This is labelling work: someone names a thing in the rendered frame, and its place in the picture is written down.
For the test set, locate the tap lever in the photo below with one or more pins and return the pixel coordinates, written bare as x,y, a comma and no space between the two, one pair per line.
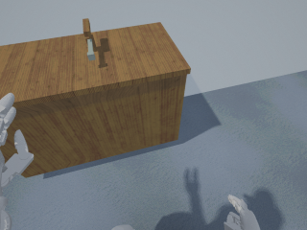
90,53

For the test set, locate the counter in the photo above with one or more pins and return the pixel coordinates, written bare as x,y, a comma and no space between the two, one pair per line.
72,110

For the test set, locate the robot left forearm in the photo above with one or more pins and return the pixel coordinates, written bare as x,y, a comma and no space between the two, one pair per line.
5,217

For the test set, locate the right robot hand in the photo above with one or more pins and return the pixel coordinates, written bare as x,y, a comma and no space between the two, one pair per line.
246,219

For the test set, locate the left robot hand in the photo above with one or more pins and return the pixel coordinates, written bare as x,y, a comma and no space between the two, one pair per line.
17,164

